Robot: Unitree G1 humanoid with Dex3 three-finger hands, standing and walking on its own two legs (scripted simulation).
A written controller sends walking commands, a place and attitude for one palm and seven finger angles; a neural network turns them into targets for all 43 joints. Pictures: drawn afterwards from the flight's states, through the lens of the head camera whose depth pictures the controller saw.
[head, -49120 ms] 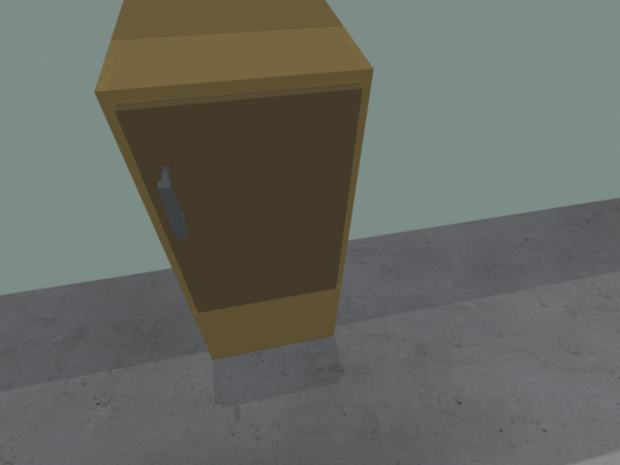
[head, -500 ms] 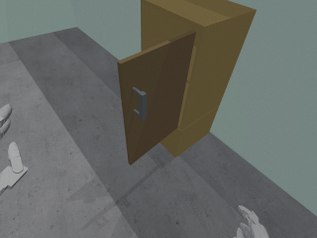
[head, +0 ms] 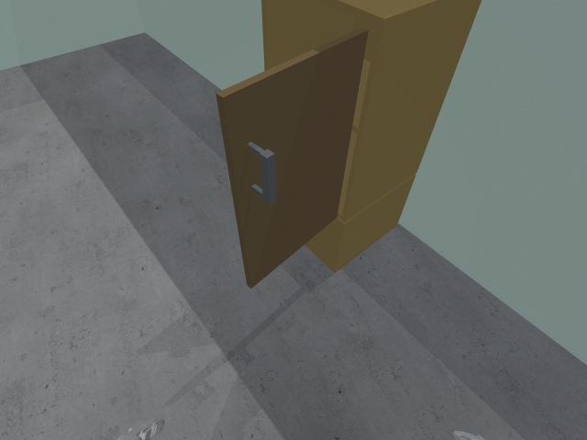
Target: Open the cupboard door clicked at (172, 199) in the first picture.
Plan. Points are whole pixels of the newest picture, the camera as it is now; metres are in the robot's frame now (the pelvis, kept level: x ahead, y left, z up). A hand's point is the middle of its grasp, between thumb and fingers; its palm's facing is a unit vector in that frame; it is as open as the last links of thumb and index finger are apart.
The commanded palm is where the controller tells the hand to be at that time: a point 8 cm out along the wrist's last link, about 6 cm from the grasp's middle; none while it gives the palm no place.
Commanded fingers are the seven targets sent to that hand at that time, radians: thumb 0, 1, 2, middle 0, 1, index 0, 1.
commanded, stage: let the arm hang, fingers relaxed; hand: left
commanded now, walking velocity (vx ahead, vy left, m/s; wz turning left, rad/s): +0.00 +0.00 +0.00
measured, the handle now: (261, 174) +0.58 +0.08 +0.01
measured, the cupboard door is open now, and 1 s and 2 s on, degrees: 95 95 95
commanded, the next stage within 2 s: look to check the result in 0.84 s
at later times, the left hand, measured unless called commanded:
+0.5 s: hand out of the picture +0.03 +0.24 -0.14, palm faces +0.01 -0.94 -0.35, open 7.4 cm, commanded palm none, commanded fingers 0.00 0.90 0.90 -0.20 -0.30 -0.20 -0.30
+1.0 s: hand out of the picture +0.11 +0.21 -0.15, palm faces -0.03 -0.96 -0.29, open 7.4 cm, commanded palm none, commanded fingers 0.00 0.90 0.90 -0.20 -0.30 -0.20 -0.30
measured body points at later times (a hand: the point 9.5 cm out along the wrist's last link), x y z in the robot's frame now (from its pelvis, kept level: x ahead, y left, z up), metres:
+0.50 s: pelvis +0.01 +0.00 +0.01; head +0.02 -0.02 +0.46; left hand +0.03 +0.29 -0.12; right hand +0.05 -0.26 -0.15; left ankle +0.06 +0.11 -0.73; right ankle +0.02 -0.11 -0.73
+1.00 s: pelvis +0.04 -0.01 +0.02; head +0.06 -0.01 +0.47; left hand +0.11 +0.26 -0.12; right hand +0.09 -0.29 -0.13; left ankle +0.06 +0.11 -0.73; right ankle +0.02 -0.11 -0.73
